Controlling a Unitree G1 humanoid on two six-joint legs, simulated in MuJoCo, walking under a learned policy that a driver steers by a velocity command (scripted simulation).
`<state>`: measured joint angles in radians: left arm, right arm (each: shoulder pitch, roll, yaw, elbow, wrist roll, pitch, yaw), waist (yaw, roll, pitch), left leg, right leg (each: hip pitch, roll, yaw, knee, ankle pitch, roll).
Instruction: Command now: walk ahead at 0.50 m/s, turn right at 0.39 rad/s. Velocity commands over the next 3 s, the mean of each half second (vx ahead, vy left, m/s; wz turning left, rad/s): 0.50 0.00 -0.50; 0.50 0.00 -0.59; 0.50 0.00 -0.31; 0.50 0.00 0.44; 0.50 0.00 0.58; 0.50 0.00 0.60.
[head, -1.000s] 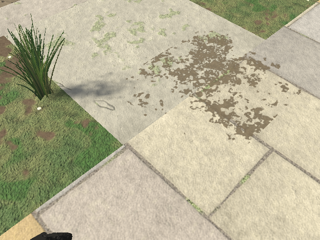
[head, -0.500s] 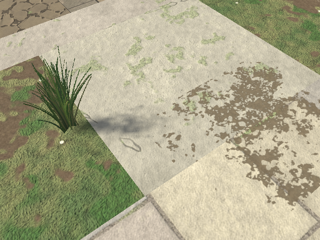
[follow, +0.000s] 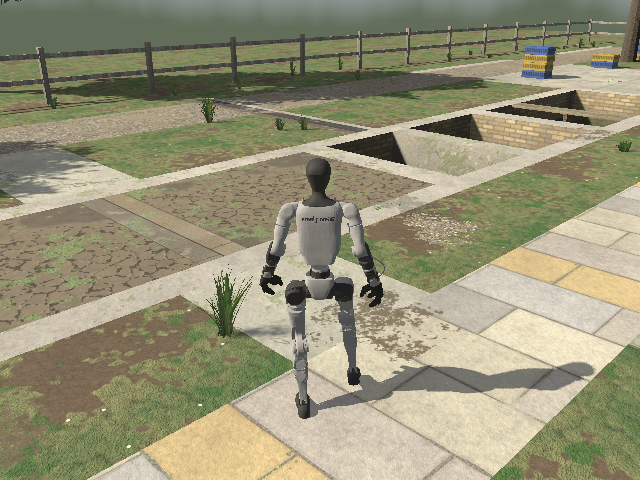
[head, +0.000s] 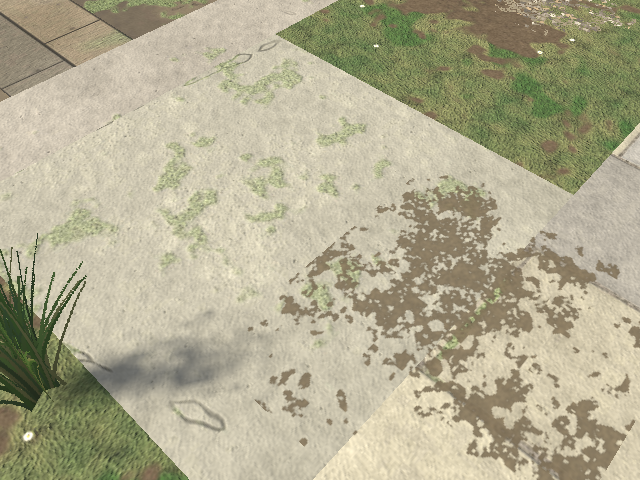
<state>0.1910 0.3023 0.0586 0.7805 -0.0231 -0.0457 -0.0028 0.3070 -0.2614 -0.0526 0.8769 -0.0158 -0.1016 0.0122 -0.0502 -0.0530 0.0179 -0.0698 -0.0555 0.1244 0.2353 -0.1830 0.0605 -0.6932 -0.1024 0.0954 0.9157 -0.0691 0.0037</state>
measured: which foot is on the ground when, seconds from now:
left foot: down 0.00-0.26, up 0.28-0.70, down 0.72-1.00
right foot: up 0.00-0.22, down 0.24-0.74, up 0.76-1.00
